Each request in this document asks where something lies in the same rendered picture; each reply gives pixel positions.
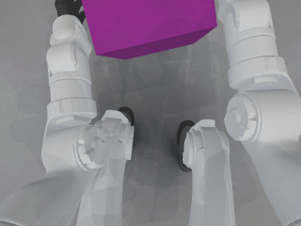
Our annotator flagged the robot right thigh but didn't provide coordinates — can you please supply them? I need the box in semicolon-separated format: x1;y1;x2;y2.
184;126;236;226

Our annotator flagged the robot right shin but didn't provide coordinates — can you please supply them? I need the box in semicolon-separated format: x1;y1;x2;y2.
182;119;230;168

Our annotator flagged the carton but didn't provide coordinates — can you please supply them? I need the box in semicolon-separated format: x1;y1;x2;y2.
81;0;217;59

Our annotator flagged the left robot forearm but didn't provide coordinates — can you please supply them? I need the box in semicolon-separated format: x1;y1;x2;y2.
42;14;98;145

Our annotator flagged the left robot upper arm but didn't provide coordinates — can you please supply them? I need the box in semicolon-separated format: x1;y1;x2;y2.
0;123;110;226

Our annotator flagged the left robot hand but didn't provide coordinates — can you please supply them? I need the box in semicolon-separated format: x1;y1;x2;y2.
55;0;86;24

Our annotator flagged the right robot forearm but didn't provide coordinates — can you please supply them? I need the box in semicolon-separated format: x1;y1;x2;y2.
217;0;301;100

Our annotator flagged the right robot upper arm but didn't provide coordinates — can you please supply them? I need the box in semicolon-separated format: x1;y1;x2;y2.
224;89;301;226

